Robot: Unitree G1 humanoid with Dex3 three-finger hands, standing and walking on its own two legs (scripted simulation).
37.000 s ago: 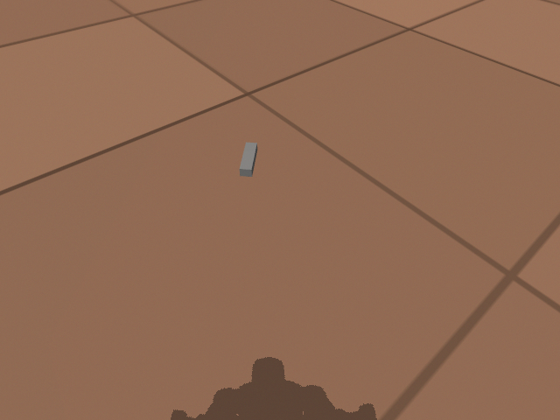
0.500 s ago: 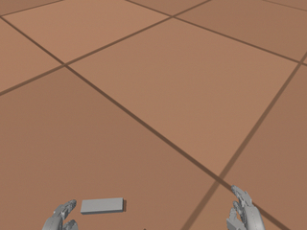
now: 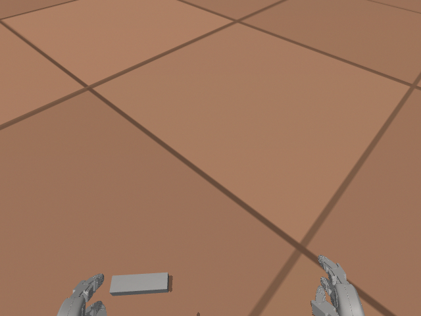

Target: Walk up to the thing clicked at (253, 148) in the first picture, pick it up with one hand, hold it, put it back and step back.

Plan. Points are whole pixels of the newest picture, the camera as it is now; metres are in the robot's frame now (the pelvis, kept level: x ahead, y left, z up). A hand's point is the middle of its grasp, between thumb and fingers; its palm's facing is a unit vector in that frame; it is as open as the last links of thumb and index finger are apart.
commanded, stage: home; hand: left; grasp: from above
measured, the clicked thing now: (140, 284) +0.40 +0.27 -0.69
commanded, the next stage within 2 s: stand in 0.44 s
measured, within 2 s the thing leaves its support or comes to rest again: neither
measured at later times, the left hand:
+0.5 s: hand out of the picture +0.16 +0.18 -0.05, palm faces +0.05 -0.98 -0.20, open 7.4 cm
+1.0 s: hand out of the picture +0.05 +0.25 -0.10, palm faces +0.07 -0.95 -0.32, open 7.4 cm
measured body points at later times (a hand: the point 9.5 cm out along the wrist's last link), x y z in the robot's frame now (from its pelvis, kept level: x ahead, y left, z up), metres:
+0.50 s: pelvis +0.00 +0.00 +0.00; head +0.01 +0.01 +0.45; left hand +0.15 +0.24 -0.03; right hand +0.15 -0.24 -0.06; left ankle +0.00 +0.11 -0.68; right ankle -0.01 -0.12 -0.68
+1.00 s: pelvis -0.02 +0.01 +0.05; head -0.02 +0.02 +0.50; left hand +0.04 +0.29 -0.08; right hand +0.07 -0.26 -0.08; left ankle +0.00 +0.11 -0.68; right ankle -0.01 -0.12 -0.68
